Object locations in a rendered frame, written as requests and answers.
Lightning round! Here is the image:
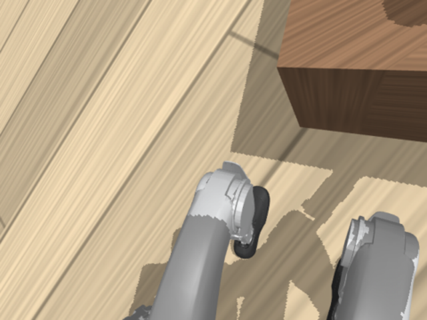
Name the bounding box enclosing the right robot foot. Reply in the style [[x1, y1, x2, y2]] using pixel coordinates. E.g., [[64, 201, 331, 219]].
[[326, 258, 344, 320]]

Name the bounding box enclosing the left robot hand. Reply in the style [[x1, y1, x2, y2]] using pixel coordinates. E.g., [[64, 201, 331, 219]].
[[123, 305, 152, 320]]

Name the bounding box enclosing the left robot foot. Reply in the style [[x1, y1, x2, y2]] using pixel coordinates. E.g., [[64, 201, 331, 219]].
[[234, 186, 270, 259]]

